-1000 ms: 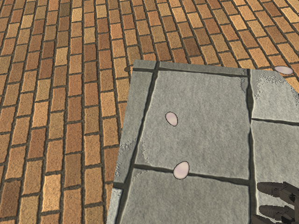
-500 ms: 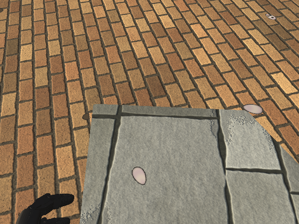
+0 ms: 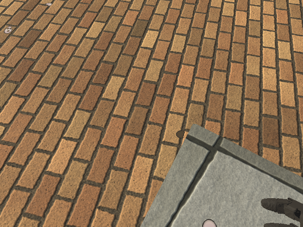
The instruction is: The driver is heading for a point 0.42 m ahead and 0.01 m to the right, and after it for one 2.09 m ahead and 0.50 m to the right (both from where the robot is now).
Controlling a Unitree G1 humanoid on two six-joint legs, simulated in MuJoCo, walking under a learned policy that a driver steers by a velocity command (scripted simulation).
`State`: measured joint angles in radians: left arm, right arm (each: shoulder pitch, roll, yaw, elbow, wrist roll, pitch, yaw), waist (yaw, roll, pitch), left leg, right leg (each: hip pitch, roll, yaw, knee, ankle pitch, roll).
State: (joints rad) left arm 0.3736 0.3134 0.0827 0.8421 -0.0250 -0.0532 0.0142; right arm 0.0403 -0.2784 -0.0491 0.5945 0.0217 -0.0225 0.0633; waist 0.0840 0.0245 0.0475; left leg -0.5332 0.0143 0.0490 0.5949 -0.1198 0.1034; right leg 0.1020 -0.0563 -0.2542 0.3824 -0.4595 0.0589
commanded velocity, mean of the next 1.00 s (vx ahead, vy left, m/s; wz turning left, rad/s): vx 0.50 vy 0.00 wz -0.09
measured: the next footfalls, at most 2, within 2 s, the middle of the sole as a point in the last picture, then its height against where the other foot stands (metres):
right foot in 0.54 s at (186, 214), level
left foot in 1.04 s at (148, 154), level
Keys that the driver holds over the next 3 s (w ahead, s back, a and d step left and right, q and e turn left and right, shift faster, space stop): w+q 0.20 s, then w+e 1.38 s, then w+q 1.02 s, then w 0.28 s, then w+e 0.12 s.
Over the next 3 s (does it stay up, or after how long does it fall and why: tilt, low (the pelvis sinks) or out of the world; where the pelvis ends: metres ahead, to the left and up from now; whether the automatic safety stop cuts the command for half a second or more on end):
stays up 1.60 -0.34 0.02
